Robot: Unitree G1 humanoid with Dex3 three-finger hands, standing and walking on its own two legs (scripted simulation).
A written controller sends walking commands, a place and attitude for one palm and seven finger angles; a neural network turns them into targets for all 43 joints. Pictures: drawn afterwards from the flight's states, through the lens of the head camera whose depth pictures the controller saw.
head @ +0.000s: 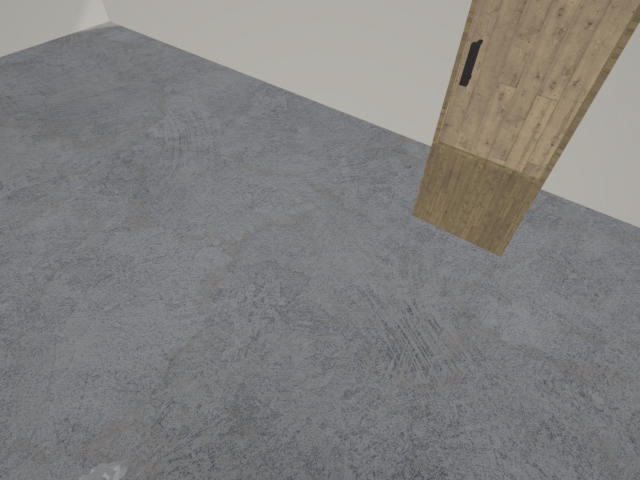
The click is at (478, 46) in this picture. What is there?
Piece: cupboard door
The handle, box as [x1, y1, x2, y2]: [459, 39, 482, 86]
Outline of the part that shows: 480,39 476,42 473,42 470,46 459,83 461,85 465,86 470,78 471,70 479,45 482,41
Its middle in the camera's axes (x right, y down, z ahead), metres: +0.46 -0.53 +1.17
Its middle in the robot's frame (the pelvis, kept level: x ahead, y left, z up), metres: +1.25 -0.40 -0.04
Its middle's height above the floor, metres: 0.73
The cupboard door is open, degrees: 0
